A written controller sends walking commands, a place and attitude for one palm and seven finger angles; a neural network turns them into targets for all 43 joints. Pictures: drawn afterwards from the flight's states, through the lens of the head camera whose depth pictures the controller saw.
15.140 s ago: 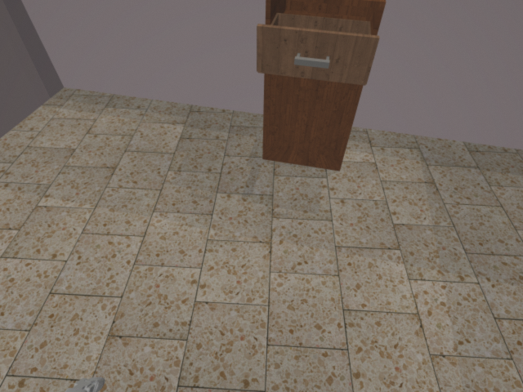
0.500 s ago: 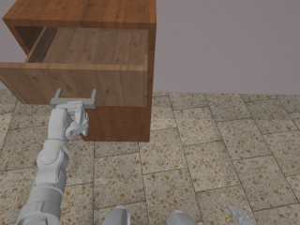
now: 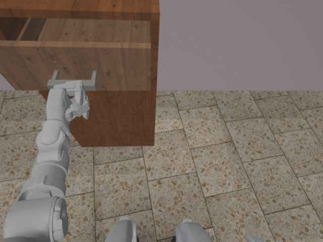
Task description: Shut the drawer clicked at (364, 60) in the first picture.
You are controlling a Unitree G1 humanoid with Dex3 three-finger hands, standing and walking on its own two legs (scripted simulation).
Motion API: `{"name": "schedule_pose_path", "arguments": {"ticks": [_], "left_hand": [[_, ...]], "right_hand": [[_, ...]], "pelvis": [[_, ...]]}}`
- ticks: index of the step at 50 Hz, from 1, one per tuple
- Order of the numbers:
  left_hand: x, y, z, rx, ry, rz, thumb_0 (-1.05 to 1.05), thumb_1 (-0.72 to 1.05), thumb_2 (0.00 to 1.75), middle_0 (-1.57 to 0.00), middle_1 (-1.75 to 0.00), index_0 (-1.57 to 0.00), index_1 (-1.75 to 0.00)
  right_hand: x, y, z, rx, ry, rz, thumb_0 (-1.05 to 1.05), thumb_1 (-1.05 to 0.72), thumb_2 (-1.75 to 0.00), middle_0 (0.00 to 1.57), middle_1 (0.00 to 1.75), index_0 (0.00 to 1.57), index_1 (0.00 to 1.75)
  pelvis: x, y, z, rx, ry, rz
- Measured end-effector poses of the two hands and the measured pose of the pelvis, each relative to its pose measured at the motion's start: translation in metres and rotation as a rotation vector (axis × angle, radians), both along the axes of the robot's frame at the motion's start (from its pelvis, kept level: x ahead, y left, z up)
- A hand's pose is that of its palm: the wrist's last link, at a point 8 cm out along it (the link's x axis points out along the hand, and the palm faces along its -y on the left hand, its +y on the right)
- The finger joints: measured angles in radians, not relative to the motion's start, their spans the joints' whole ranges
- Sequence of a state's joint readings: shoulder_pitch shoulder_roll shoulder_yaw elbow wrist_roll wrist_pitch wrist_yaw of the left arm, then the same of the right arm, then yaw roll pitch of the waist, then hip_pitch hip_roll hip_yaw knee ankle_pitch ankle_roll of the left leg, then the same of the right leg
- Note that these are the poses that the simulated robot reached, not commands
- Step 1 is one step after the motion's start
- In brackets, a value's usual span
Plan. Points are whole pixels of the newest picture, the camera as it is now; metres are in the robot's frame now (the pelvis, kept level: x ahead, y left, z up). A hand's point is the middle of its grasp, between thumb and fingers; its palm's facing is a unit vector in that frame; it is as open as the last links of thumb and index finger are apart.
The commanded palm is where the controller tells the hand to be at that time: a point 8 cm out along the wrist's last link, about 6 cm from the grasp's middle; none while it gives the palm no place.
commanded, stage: push the drawer shut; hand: left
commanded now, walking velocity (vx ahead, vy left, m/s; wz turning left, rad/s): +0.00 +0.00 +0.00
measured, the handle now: (74, 79) +0.51 +0.22 +0.06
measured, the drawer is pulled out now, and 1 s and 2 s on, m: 0.11 0.00 0.00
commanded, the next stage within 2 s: pull the fist back off the drawer in 1.20 s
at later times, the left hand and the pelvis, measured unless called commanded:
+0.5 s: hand (87, 83) +0.50 +0.19 +0.06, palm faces +0.02 -1.00 -0.02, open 3.2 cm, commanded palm +0.49 +0.23 +0.06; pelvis +0.00 +0.00 -0.01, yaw -2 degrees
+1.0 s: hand (90, 70) +0.55 +0.19 +0.06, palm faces +0.04 -1.00 -0.03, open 3.4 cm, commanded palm +0.54 +0.22 +0.06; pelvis +0.00 +0.01 -0.01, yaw -2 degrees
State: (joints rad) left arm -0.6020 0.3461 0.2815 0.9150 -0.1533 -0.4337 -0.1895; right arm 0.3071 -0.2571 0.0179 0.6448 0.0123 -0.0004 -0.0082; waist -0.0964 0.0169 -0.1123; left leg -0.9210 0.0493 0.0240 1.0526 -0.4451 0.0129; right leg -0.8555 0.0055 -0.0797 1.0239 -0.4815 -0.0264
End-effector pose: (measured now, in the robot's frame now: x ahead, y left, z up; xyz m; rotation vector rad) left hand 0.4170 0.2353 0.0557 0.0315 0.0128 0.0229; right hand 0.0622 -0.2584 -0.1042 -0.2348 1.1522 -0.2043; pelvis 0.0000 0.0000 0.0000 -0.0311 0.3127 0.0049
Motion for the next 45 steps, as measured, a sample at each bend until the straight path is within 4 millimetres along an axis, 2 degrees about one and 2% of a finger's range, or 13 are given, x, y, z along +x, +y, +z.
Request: {"name": "schedule_pose_path", "arguments": {"ticks": [11,22,45], "left_hand": [[0.032,0.000,0.000,-0.003,0.009,0.005,0.02,0.85,0.91,-1.40,-1.60,-1.40,-1.60],[0.060,0.005,0.001,-0.012,0.019,-0.004,0.02,0.82,0.88,-1.40,-1.60,-1.40,-1.60],[0.099,0.003,0.005,-0.011,0.019,0.013,0.06,0.83,0.89,-1.40,-1.60,-1.40,-1.60]], "right_hand": [[-0.030,-0.003,-0.005,-0.008,0.091,-0.040,0.01,-0.91,-0.90,0.20,0.30,0.20,0.30],[-0.052,-0.002,-0.001,-0.020,0.156,-0.087,0.01,-0.91,-0.90,0.20,0.30,0.20,0.30],[-0.075,0.012,-0.001,-0.023,0.256,-0.102,0.01,-0.91,-0.90,0.20,0.30,0.20,0.30]], "pelvis": [[-0.001,-0.001,-0.005,-0.005,0.035,-0.007],[0.003,0.001,-0.006,-0.014,0.063,-0.022],[0.005,0.011,-0.010,-0.031,0.108,-0.018]]}}
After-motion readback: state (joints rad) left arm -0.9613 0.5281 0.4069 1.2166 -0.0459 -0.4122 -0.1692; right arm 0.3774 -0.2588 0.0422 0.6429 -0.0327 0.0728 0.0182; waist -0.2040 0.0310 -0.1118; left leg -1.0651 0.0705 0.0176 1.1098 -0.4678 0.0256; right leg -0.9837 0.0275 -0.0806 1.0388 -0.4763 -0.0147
